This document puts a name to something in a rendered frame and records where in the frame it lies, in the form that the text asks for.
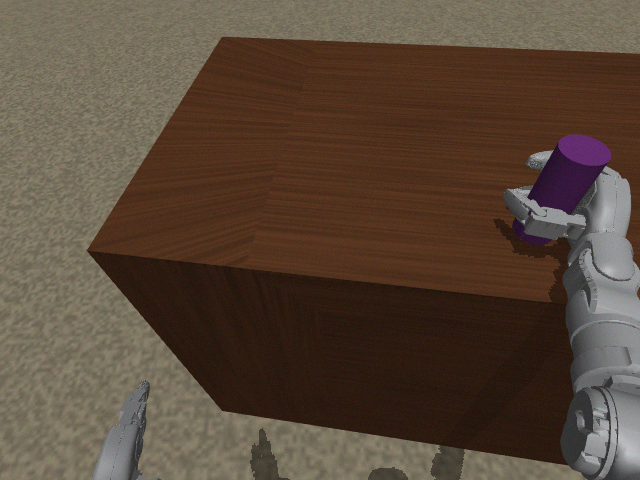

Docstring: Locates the right robot hand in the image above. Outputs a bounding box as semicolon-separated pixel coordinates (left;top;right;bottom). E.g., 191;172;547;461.
503;150;631;249

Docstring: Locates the right robot arm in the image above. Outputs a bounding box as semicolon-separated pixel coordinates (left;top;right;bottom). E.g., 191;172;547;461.
560;232;640;480

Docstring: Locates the left robot hand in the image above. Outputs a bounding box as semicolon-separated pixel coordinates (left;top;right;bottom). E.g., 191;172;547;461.
92;380;161;480

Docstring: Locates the can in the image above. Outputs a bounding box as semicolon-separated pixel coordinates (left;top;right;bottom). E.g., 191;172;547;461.
513;134;611;245

